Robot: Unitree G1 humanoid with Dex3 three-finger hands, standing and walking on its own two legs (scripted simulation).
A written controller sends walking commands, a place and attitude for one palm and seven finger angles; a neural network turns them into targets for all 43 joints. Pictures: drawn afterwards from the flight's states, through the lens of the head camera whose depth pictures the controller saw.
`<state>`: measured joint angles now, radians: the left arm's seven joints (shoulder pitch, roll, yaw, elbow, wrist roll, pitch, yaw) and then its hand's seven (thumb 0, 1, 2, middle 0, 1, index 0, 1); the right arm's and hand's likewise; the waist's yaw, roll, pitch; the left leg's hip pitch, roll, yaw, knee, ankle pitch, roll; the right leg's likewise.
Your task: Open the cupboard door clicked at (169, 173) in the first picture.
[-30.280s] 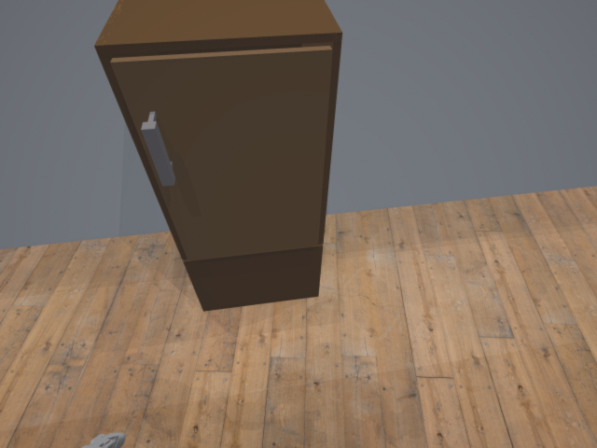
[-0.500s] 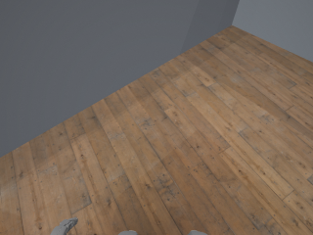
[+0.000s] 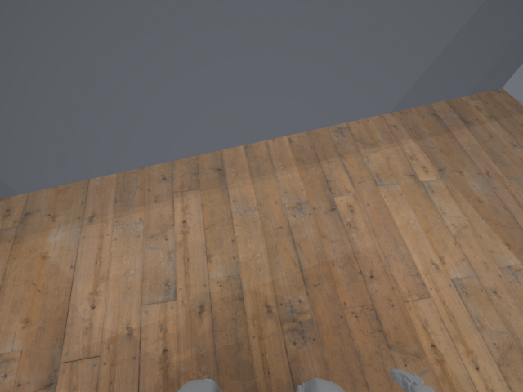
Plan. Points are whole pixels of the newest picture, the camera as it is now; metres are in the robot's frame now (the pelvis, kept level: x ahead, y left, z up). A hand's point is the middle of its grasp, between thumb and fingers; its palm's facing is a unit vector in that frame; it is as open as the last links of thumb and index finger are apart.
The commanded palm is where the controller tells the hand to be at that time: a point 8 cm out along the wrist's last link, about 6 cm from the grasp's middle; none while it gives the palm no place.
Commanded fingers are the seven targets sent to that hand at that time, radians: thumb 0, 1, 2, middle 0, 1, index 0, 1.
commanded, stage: turn to face it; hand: left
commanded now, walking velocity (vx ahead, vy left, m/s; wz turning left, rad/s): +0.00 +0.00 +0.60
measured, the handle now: out of the picture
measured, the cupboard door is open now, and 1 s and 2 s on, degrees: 48 48 48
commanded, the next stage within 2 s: none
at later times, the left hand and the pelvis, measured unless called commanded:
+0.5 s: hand out of the picture +0.05 +0.15 -0.13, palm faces +0.28 -0.92 -0.27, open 7.4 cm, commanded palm none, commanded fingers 0.00 0.90 0.90 -0.20 -0.30 -0.20 -0.30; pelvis +0.01 -0.06 +0.02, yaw +18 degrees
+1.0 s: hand out of the picture -0.04 +0.19 -0.15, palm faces +0.59 -0.77 -0.26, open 7.4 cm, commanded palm none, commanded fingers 0.00 0.90 0.90 -0.20 -0.30 -0.20 -0.30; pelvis +0.01 -0.05 +0.01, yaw +35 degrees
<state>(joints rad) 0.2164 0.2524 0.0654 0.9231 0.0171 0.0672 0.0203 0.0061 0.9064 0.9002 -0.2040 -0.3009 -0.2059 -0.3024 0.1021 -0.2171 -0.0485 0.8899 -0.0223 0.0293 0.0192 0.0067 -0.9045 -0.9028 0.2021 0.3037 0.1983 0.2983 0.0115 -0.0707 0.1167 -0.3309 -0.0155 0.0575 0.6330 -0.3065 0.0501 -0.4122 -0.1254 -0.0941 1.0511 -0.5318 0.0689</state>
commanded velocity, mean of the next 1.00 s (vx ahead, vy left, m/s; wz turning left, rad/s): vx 0.00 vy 0.00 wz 0.60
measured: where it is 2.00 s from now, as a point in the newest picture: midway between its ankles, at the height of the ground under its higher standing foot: outside the picture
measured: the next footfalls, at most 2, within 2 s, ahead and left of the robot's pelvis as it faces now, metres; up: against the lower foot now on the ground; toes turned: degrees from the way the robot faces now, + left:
right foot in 0.32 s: +0.07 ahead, -0.16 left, +0.00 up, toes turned +9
left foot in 0.72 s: +0.01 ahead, +0.07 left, +0.00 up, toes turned +32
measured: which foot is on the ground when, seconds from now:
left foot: down 0.00-0.32, up 0.34-0.70, down 0.72-1.00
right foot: up 0.00-0.30, down 0.32-0.72, up 0.74-1.00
